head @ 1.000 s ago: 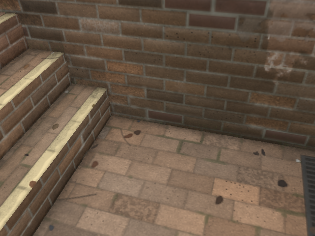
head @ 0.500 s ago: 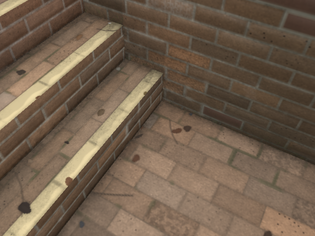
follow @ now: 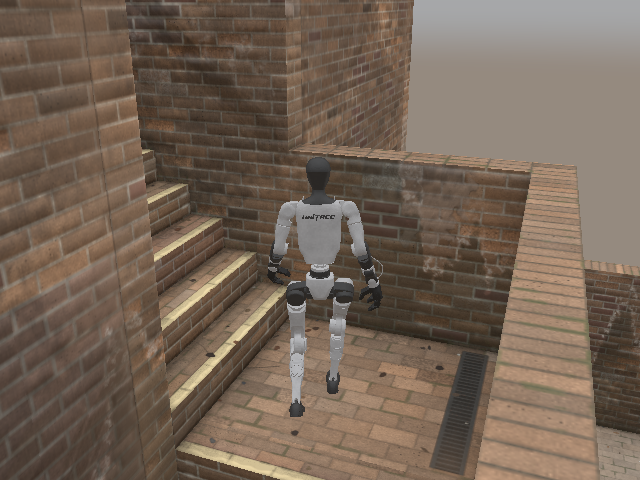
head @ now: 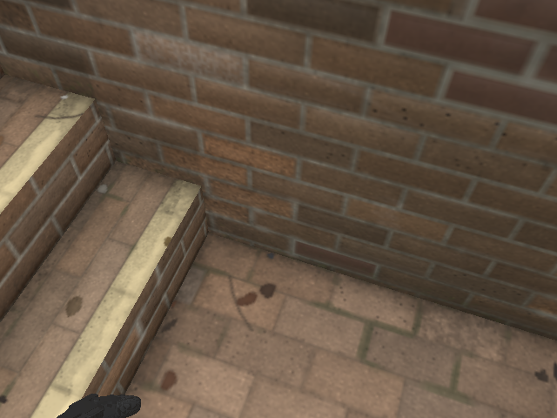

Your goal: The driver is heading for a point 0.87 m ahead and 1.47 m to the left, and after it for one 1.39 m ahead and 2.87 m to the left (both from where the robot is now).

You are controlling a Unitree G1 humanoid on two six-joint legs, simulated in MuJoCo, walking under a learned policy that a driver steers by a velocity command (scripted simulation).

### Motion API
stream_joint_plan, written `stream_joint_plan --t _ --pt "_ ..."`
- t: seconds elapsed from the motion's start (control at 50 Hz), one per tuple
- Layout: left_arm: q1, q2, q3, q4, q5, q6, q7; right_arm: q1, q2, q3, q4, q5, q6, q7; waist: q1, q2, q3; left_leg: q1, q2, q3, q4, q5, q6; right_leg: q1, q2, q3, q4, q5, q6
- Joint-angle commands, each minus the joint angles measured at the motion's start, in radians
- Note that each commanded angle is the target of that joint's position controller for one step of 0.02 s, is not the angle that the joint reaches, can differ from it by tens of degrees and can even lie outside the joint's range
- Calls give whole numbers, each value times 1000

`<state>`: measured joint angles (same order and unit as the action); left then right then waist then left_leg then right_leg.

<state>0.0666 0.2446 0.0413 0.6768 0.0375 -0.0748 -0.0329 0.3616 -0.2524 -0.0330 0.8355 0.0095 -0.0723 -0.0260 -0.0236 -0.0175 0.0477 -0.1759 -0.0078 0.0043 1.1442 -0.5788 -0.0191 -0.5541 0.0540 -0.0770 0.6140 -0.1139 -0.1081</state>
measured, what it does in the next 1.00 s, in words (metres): walks ahead, turning left: left foot, then right foot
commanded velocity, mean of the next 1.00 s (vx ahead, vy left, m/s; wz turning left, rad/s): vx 0.07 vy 0.00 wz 0.46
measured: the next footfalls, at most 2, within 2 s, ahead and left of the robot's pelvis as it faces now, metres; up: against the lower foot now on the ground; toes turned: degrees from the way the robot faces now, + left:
left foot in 0.48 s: +0.21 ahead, +0.18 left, +0.00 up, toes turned +14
right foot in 0.94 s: +0.30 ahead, -0.05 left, +0.00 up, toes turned +33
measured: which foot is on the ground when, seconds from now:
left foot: up 0.00-0.46, down 0.48-0.94, up 0.96-1.00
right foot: down 0.00-0.48, up 0.50-0.92, down 0.94-1.00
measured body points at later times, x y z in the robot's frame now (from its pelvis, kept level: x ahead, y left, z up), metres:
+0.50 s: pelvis +0.15 +0.06 +0.02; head +0.18 +0.08 +0.46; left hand +0.24 +0.36 -0.09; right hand +0.39 -0.16 -0.06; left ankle +0.17 +0.17 -0.72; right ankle +0.12 -0.07 -0.70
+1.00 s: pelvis +0.19 +0.03 +0.02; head +0.23 +0.05 +0.47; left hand +0.19 +0.34 -0.08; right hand +0.50 -0.11 -0.06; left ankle +0.16 +0.16 -0.69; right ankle +0.26 -0.08 -0.71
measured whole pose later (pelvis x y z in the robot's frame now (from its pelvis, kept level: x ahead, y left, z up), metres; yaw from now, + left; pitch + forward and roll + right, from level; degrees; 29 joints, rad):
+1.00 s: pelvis +0.19 +0.03 +0.02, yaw +30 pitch +5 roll -1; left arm 0.16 0.26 0.05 0.69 0.05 0.00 0.02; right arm 0.12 -0.31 -0.08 0.60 0.00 0.01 -0.03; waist 0.01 0.04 0.00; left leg -0.52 -0.10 -0.21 0.83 -0.45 -0.01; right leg -0.36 0.03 0.04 0.55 -0.26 0.01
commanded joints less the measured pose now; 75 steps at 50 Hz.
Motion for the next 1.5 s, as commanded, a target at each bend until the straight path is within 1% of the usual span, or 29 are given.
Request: stream_joint_plan --t 0.02,0.06,0.12,0.24,0.28,0.4,0.46,0.48,0.5,0.52,0.54,0.58,0.66,0.8,0.9,0.94,0.96,0.98,1.02,1.08,1.18,1.3,1.32,1.34,1.36,1.38,1.42,1.46,1.5 --pt "242 141 45 -22 -6 6 37 -70 -138 -14 -124 30 -33 17 129 41 -360 -515 47 -171 300 83 -6 735 -398 422 -176 664 -231" --pt "146 89 26 -17 -16 8 44 -73 -133 -24 -133 -6 -6 7 33 33 -217 -417 99 -126 218 163 -23 440 -344 301 -284 552 -198" --pt "93 117 25 8 -3 -8 32 -13 -81 -17 -127 -3 34 -9 -31 -33 -149 -359 94 -93 138 222 -43 247 -309 155 -361 629 -183" --pt "99 160 37 26 -17 33 79 -165 -62 -16 -197 -22 47 -2 10 -70 -192 -471 109 -56 -118 439 -62 395 -303 11 -344 544 -123" --pt "78 161 38 15 0 49 78 -224 -66 -20 -216 -14 54 9 35 -72 -178 -438 102 -32 -199 489 -58 390 -297 -22 -346 446 -114" --pt "80 206 61 12 -29 83 77 -279 -87 -37 -291 -16 66 49 53 -114 -134 -386 79 16 -417 326 2 493 -375 10 -259 375 -69" --pt "114 171 56 27 -40 83 86 -179 -130 -66 -269 -25 43 59 8 -49 -159 -156 -1 51 -717 525 76 467 -289 -63 -39 370 25" --pt "125 146 45 10 -10 77 84 -109 -215 -94 -263 -34 37 44 -11 96 -184 60 97 -105 -724 925 126 261 -209 -106 195 186 90" --pt "126 73 21 -46 37 65 73 -63 -329 -118 -281 -43 36 30 31 347 -213 270 361 -491 -683 1407 324 -108 -55 -80 501 -500 178" --pt "107 120 23 -31 26 52 63 -55 -267 -99 -304 -59 24 31 -30 245 -389 304 417 -570 -699 1287 433 -144 -44 152 674 -574 187" --pt "64 157 37 -35 -10 50 58 -103 -243 -96 -307 -46 18 30 -22 159 -326 239 358 -479 -718 1138 393 -184 -69 186 698 -496 176" --pt "37 156 43 -35 2 61 75 -198 -184 -80 -314 -4 32 12 21 62 -234 110 267 -366 -733 942 284 -191 -101 182 610 -346 186" --pt "63 114 39 -45 -2 78 81 -225 -194 -78 -317 -28 49 -7 54 125 -236 -10 206 -320 -746 909 255 -84 -60 160 494 -257 199" --pt "21 98 35 -67 -19 85 84 -227 -215 -90 -297 -13 59 -20 26 193 -214 -56 162 -405 -743 570 211 -10 -29 180 223 -212 203" --pt "72 104 39 -58 -32 62 59 -257 -206 -90 -307 -7 82 -12 39 223 -203 -68 134 -466 -685 620 193 147 -3 148 -39 -189 173" --pt "165 150 57 -32 -19 54 56 -250 -164 -80 -314 1 84 -12 70 172 -191 -219 54 -418 -588 467 125 378 -87 174 -225 -46 121" --pt "179 223 70 -45 11 64 64 -200 -94 -62 -307 -7 79 -6 42 -67 -192 -411 -48 -268 -345 109 54 515 -329 374 -253 168 14" --pt "183 266 81 -34 45 63 56 -221 -153 -79 -347 -7 63 -5 37 -307 -181 -544 -112 -163 -136 -94 5 447 -482 622 -304 335 -175" --pt "95 174 61 -61 16 53 65 -217 -243 -110 -304 -8 64 -3 23 -139 -158 -545 -32 -174 110 42 -33 421 -415 439 -273 348 -144" --pt "72 149 48 -62 -7 61 83 -235 -154 -84 -295 -8 92 -2 29 -82 -139 -550 -5 -102 141 171 -65 414 -310 244 -252 391 -82" --pt "132 192 56 -47 -3 86 96 -311 -87 -43 -333 -3 87 18 83 -167 -172 -420 18 -6 -197 172 -79 442 -316 138 -260 307 -93" --pt "119 217 68 -31 -45 84 113 -204 -144 -65 -307 -9 77 43 33 -187 -147 -106 -23 64 -660 326 22 356 -342 98 -173 114 -11" --pt "167 175 57 -11 -47 81 109 -150 -163 -75 -291 -5 74 35 19 -136 -148 12 -18 23 -749 397 59 282 -313 48 -85 38 46" --pt "174 114 38 -31 -12 77 99 -111 -219 -93 -292 -4 78 23 24 85 -156 184 133 -189 -769 656 117 68 -232 -51 168 -212 134" --pt "76 85 17 -122 20 72 108 -111 -323 -110 -317 -50 73 18 10 346 -153 184 403 -577 -788 902 347 -204 -94 -18 411 -554 201" --pt "14 154 39 -117 1 69 111 -83 -271 -100 -318 -68 50 26 -57 217 -219 158 408 -574 -804 899 415 -186 -84 140 587 -563 207" --pt "68 193 57 -82 -22 73 109 -211 -229 -87 -316 -32 38 16 27 121 -165 73 270 -381 -772 804 289 -175 -105 170 613 -382 200" --pt "59 183 59 -87 -13 71 109 -256 -201 -69 -320 -6 61 -6 41 119 -161 -5 215 -322 -756 829 241 -118 -83 153 593 -285 214" --pt "72 147 50 -90 -14 68 100 -243 -193 -63 -314 -20 78 -21 47 142 -189 -24 189 -314 -748 827 237 -79 -48 140 574 -240 218"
